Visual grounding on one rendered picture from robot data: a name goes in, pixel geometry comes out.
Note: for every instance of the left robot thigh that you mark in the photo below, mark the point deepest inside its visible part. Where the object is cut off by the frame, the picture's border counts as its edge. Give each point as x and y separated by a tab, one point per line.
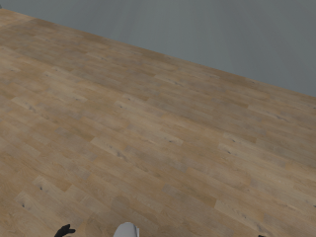
127	230

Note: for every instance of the robot left hand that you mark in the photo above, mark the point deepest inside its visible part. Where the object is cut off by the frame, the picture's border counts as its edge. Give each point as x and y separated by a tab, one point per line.
64	230

